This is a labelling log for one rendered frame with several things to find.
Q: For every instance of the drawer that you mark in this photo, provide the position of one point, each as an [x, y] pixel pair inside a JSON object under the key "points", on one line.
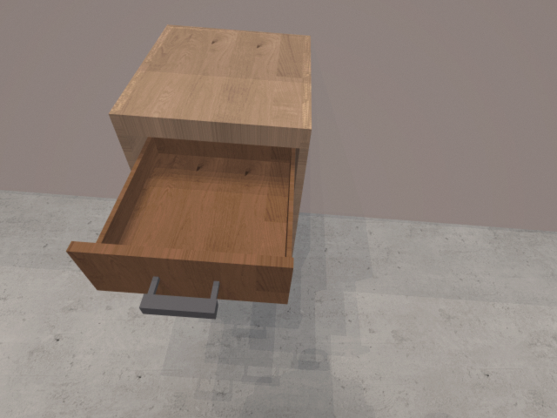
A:
{"points": [[193, 212]]}

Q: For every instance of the cabinet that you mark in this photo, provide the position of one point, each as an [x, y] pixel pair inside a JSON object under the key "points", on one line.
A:
{"points": [[218, 85]]}

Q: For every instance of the handle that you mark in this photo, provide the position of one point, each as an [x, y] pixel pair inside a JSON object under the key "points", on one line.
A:
{"points": [[153, 303]]}

